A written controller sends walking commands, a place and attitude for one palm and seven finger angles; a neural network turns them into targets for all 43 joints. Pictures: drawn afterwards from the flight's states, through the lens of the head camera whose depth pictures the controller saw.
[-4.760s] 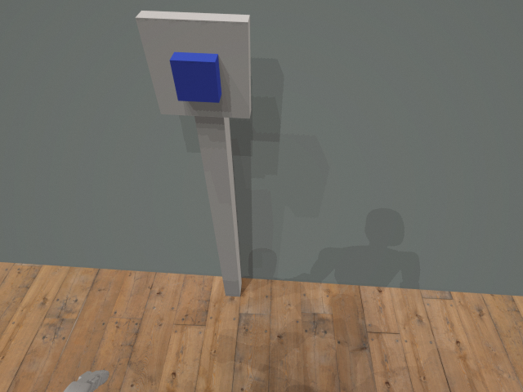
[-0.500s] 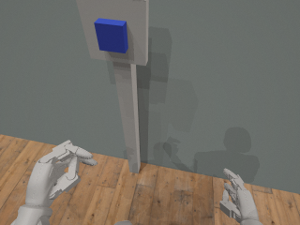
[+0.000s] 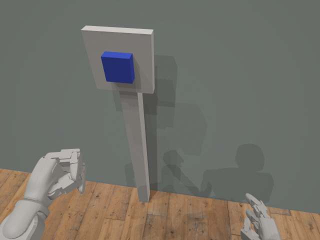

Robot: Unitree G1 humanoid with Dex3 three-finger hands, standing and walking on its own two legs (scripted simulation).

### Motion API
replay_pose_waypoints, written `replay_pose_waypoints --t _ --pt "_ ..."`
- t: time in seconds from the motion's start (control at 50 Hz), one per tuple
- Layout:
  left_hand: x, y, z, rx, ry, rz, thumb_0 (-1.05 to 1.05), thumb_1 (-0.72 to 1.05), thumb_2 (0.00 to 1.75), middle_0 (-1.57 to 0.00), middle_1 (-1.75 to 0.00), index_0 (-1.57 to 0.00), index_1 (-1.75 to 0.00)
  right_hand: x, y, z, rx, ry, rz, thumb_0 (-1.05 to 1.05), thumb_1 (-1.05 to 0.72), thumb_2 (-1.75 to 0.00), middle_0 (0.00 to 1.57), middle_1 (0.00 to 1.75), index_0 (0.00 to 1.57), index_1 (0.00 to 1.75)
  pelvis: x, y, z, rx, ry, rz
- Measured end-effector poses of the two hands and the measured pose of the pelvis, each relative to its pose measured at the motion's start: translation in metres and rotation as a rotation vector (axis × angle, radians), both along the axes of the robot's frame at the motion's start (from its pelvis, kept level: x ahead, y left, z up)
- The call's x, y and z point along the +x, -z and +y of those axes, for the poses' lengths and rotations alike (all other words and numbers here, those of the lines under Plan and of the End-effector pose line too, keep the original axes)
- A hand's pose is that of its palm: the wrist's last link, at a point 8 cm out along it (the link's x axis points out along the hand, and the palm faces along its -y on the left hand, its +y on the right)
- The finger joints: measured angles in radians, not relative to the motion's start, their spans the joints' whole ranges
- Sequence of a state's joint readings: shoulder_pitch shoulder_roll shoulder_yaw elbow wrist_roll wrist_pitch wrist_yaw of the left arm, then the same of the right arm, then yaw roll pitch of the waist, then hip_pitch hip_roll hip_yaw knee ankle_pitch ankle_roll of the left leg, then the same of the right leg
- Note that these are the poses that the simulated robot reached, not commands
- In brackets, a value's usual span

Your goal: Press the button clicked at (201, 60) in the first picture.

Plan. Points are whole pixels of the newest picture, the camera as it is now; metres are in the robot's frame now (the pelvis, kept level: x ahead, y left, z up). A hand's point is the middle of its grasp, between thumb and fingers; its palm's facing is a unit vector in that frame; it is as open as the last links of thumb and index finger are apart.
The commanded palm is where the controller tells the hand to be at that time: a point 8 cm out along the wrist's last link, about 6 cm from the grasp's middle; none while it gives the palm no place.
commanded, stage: raise the hand and make a fist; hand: left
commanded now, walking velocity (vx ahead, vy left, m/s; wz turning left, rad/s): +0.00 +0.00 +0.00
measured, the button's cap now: (119, 67) +0.48 +0.15 +0.22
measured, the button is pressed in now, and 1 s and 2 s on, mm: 0 0 0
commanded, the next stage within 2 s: aim a knuckle at the button in 0.88 s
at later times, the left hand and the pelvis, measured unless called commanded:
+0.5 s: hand (49, 132) +0.24 +0.22 +0.23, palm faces +0.03 -0.99 -0.14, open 3.1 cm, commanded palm +0.20 +0.26 +0.22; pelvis +0.00 +0.00 +0.01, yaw +1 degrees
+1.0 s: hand (71, 143) +0.23 +0.19 +0.20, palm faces +0.00 -0.99 -0.12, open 3.1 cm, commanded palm +0.19 +0.23 +0.22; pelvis -0.01 -0.03 +0.01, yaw +0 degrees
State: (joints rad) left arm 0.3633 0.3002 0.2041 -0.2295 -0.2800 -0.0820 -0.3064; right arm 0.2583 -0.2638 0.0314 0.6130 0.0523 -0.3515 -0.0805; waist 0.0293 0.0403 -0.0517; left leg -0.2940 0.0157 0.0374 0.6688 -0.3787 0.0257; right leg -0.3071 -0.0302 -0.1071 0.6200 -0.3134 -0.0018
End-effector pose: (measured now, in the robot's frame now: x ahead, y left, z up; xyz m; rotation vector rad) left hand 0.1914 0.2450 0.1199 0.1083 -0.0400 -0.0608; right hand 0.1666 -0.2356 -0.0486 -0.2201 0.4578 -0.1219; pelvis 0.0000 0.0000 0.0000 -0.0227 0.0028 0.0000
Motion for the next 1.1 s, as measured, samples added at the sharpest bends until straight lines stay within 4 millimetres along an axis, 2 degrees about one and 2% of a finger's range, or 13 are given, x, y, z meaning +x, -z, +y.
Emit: replay_pose_waypoints --t 0.12,0.16,0.22,0.32,0.44,0.5,0.54,0.6,0.68,0.76,0.84,1.0,1.1 --pt "0.007 -0.045 0.019 -0.008 -0.062 -0.146 0.02 0.89 0.90 -1.30 -1.50 -1.30 -1.50 0.028 -0.020 0.024 0.030 -0.071 -0.088 0.02 -0.90 -0.90 0.20 0.30 0.20 0.30 0.007 -0.006 0.002 -0.001 -0.005 -0.036" --pt "0.010 -0.052 0.021 -0.016 -0.061 -0.150 0.01 0.89 0.90 -1.30 -1.50 -1.30 -1.50 0.034 -0.022 0.031 0.040 -0.093 -0.095 0.01 -0.90 -0.90 0.20 0.30 0.20 0.30 0.007 -0.007 0.003 -0.001 -0.007 -0.045" --pt "0.015 -0.052 0.020 -0.017 -0.042 -0.086 0.01 0.89 0.90 -1.30 -1.50 -1.31 -1.50 0.040 -0.022 0.039 0.056 -0.112 -0.083 0.01 -0.90 -0.90 0.20 0.30 0.21 0.30 0.006 -0.009 0.004 0.001 -0.009 -0.055" --pt "0.019 -0.059 0.019 0.013 -0.026 -0.022 0.01 0.89 0.90 -1.30 -1.50 -1.31 -1.50 0.038 -0.019 0.044 0.064 -0.123 -0.044 0.01 -0.90 -0.90 0.20 0.30 0.21 0.30 0.004 -0.012 0.003 0.007 -0.007 -0.064" --pt "0.019 -0.098 0.027 0.035 -0.063 -0.148 0.02 0.89 0.90 -1.30 -1.50 -1.31 -1.50 0.030 -0.013 0.041 0.066 -0.126 -0.001 0.01 -0.90 -0.90 0.20 0.30 0.21 0.30 0.003 -0.014 -0.001 0.010 -0.009 -0.079" --pt "0.022 -0.110 0.027 0.028 -0.066 -0.159 0.01 0.89 0.90 -1.30 -1.50 -1.31 -1.50 0.027 -0.009 0.036 0.070 -0.116 0.018 0.02 -0.90 -0.90 0.20 0.30 0.21 0.30 0.001 -0.015 -0.003 0.011 -0.011 -0.087" --pt "0.027 -0.111 0.026 0.023 -0.057 -0.130 0.01 0.89 0.90 -1.30 -1.50 -1.31 -1.50 0.025 -0.006 0.032 0.074 -0.105 0.029 0.02 -0.90 -0.90 0.20 0.30 0.21 0.30 -0.001 -0.015 -0.004 0.014 -0.011 -0.088" --pt "0.031 -0.100 0.020 0.007 -0.035 -0.052 0.01 0.89 0.90 -1.30 -1.50 -1.31 -1.50 0.021 -0.005 0.024 0.082 -0.086 0.038 0.02 -0.90 -0.90 0.20 0.30 0.21 0.30 -0.003 -0.015 -0.007 0.017 -0.006 -0.085" --pt "0.027 -0.087 0.008 -0.001 -0.020 0.002 0.01 0.89 0.90 -1.30 -1.50 -1.31 -1.50 0.017 -0.007 0.013 0.080 -0.064 0.032 0.02 -0.90 -0.90 0.20 0.30 0.21 0.30 -0.005 -0.015 -0.012 0.021 0.004 -0.082" --pt "0.015 -0.093 0.001 0.003 -0.037 -0.070 0.01 0.89 0.90 -1.30 -1.50 -1.30 -1.50 0.016 -0.011 0.005 0.063 -0.061 0.014 0.02 -0.90 -0.90 0.20 0.30 0.20 0.30 -0.005 -0.015 -0.017 0.021 0.006 -0.090" --pt "0.009 -0.103 0.003 -0.001 -0.075 -0.135 0.01 0.89 0.90 -1.30 -1.50 -1.31 -1.50 0.018 -0.013 -0.001 0.053 -0.066 0.003 0.02 -0.90 -0.90 0.20 0.30 0.20 0.30 -0.006 -0.015 -0.022 0.018 -0.002 -0.102" --pt "0.018 -0.090 -0.005 0.013 -0.054 -0.033 0.01 0.89 0.90 -1.30 -1.50 -1.31 -1.50 0.019 -0.011 -0.007 0.067 -0.051 -0.010 0.02 -0.90 -0.90 0.20 0.30 0.20 0.30 -0.012 -0.014 -0.027 0.016 0.002 -0.101" --pt "0.022 -0.095 -0.009 -0.007 -0.030 -0.087 0.01 0.89 0.90 -1.30 -1.50 -1.31 -1.50 0.018 -0.011 -0.007 0.061 -0.046 -0.014 0.02 -0.90 -0.90 0.20 0.30 0.20 0.30 -0.009 -0.013 -0.027 0.016 0.002 -0.101"
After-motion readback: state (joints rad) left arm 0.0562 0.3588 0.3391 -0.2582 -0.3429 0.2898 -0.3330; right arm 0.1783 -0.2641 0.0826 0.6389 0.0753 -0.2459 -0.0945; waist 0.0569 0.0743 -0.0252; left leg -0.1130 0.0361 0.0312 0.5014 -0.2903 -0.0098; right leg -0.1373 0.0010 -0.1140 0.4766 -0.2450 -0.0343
